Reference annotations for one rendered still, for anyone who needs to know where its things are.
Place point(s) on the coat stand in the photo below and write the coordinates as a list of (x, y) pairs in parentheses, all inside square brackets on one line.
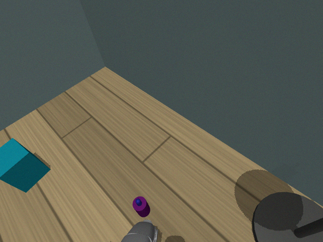
[(287, 217)]

